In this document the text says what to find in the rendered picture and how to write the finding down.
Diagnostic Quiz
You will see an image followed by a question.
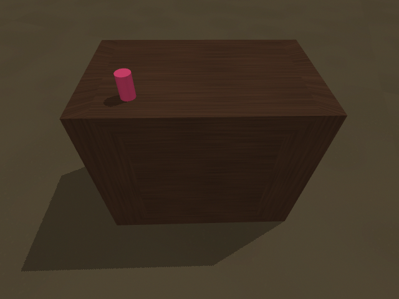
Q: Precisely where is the can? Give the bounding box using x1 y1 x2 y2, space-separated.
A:
113 69 136 102

